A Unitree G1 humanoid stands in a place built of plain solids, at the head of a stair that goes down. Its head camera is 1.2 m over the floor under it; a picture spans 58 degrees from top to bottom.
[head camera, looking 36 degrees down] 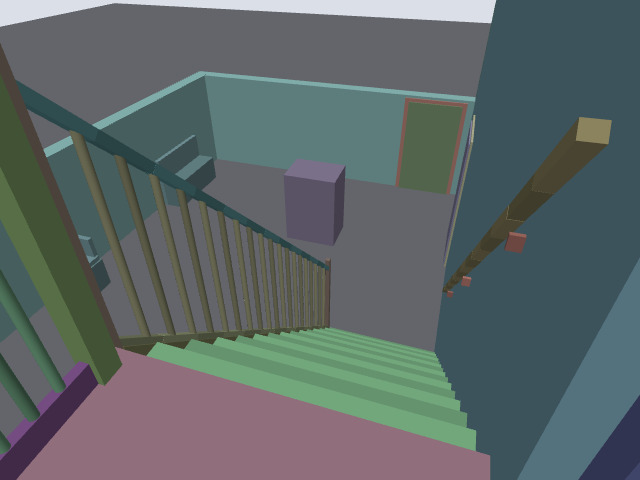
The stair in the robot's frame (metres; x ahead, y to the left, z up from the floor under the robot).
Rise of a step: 0.20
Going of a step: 0.20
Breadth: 1.27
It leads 18 degrees to the right of straight ahead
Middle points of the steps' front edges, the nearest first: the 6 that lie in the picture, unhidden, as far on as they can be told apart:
0.82 0.13 0.00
1.01 0.07 -0.20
1.20 0.01 -0.40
1.39 -0.05 -0.60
1.58 -0.11 -0.80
1.77 -0.18 -1.00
